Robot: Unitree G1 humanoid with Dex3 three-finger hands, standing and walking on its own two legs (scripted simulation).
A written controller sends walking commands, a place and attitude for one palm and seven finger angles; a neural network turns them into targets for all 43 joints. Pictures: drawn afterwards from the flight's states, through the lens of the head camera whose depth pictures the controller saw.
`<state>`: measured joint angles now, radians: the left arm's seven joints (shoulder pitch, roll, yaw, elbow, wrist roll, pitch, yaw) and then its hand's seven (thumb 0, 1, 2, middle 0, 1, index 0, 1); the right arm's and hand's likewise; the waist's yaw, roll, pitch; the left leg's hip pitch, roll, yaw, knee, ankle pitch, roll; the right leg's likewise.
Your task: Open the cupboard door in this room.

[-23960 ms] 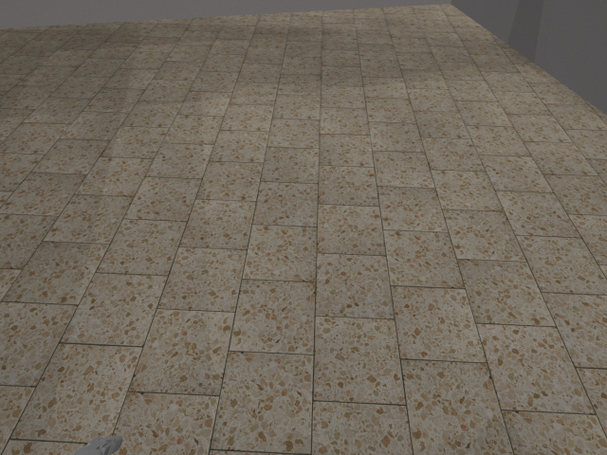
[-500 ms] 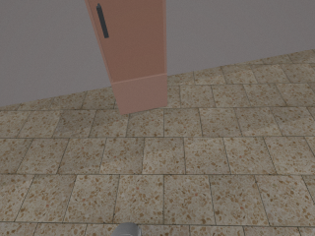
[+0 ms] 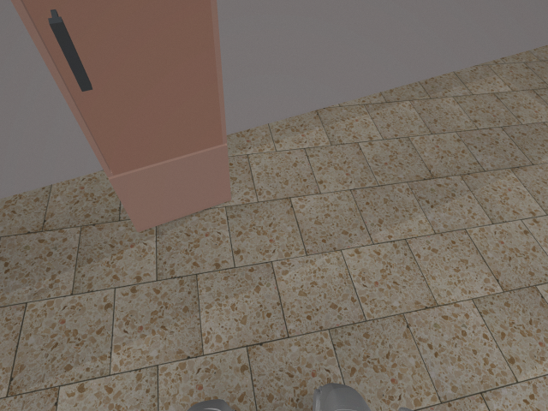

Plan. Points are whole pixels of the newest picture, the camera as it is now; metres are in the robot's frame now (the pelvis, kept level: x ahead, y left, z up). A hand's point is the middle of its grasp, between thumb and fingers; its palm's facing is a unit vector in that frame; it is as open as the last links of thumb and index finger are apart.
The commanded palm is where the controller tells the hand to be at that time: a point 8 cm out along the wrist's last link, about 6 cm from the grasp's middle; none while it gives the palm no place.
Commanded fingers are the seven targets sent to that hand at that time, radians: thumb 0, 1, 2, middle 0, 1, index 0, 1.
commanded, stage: walk to a spot facing it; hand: left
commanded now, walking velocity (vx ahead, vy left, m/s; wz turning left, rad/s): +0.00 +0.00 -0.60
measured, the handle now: (70, 51) +0.74 +0.52 +0.04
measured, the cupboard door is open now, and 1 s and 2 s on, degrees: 0 0 0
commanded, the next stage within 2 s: turn to face it in 0.22 s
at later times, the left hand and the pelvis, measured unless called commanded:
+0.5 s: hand (239, 299) +0.31 +0.09 -0.16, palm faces -0.28 -0.94 -0.20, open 7.3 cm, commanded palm none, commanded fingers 0.00 0.90 0.90 -0.20 -0.30 -0.20 -0.30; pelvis +0.13 -0.03 -0.01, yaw -12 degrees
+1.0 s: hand (149, 338) +0.23 +0.24 -0.16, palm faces +0.11 -0.96 -0.26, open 7.3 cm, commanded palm none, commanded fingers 0.00 0.90 0.90 -0.20 -0.30 -0.20 -0.30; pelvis +0.16 +0.01 +0.01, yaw +4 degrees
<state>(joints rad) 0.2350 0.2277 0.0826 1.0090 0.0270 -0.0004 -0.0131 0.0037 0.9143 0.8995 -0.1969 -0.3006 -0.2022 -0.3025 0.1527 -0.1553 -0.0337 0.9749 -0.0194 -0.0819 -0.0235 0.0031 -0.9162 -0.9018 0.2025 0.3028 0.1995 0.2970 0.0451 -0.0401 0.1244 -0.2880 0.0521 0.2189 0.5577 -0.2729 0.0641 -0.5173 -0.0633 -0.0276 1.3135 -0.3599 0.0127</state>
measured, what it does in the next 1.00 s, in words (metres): walks ahead: right foot, then left foot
